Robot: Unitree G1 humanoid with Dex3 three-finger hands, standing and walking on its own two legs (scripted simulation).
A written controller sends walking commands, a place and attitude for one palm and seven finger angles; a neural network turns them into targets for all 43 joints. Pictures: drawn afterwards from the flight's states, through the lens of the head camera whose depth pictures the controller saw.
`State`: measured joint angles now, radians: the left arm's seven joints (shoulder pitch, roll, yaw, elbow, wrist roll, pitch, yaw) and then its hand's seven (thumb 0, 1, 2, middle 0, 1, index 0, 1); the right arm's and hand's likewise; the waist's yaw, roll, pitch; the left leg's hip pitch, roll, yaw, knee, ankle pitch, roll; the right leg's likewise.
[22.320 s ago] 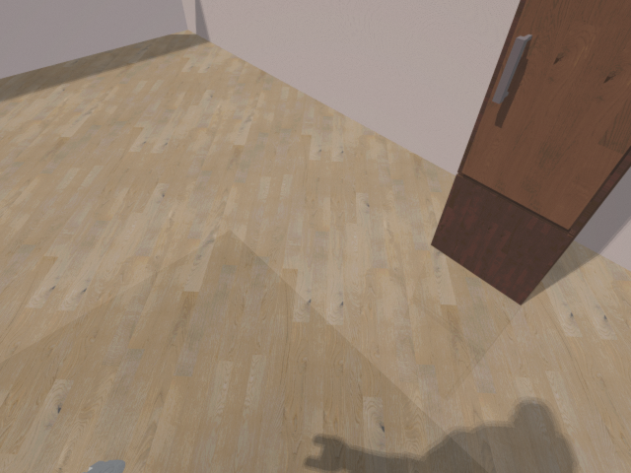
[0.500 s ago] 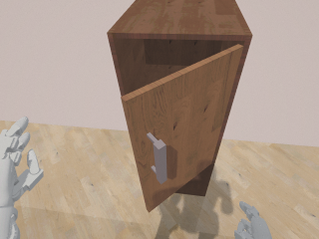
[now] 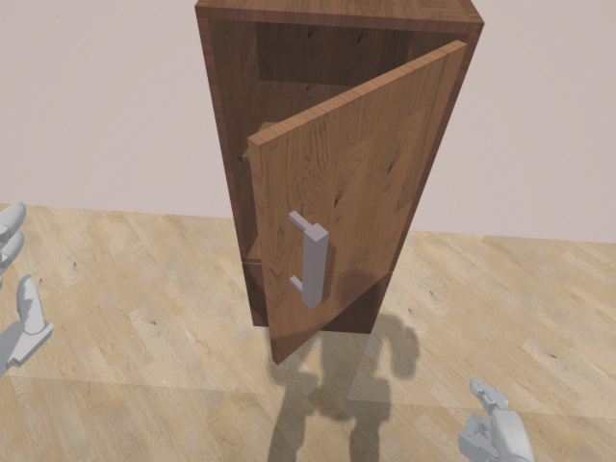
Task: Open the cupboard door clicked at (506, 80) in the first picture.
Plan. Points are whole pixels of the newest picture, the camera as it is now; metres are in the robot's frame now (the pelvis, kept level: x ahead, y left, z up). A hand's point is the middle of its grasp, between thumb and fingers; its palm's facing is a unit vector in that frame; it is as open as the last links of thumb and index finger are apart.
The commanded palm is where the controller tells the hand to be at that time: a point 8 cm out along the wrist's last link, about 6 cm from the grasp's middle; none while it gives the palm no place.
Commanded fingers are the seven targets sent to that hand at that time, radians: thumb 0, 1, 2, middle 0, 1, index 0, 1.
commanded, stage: step back with the hand held close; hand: left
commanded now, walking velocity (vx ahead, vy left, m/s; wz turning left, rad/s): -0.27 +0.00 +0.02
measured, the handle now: (304, 262) +0.38 +0.03 +0.04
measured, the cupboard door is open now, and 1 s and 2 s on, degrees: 45 45 45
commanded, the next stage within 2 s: stop stepping back and stand still in 0.64 s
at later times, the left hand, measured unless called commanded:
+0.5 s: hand out of the picture +0.11 +0.30 +0.17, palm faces +0.49 -0.76 -0.42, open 7.4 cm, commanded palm +0.03 +0.33 +0.18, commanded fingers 0.00 0.90 0.90 -0.20 -0.30 -0.20 -0.30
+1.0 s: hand out of the picture +0.03 +0.26 +0.16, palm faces +0.40 -0.80 -0.45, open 7.4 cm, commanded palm -0.01 +0.29 +0.18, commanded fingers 0.00 0.90 0.90 -0.20 -0.30 -0.20 -0.30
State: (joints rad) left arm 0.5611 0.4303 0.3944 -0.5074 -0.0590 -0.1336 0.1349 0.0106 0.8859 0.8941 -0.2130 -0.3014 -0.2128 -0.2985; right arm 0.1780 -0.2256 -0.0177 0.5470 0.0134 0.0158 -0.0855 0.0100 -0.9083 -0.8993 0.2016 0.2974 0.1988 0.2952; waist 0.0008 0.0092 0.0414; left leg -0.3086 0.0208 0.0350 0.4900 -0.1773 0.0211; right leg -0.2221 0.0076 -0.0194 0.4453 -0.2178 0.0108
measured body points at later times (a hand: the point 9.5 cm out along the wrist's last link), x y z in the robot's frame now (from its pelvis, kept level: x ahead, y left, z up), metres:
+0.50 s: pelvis -0.09 +0.02 -0.01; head -0.07 +0.05 +0.44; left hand +0.08 +0.34 +0.19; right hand +0.09 -0.20 -0.09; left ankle +0.00 +0.10 -0.74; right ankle -0.08 -0.12 -0.69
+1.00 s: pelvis -0.17 +0.00 -0.01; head -0.19 +0.01 +0.44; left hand +0.00 +0.30 +0.19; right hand -0.04 -0.26 -0.09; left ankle -0.13 +0.10 -0.74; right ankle -0.27 -0.09 -0.74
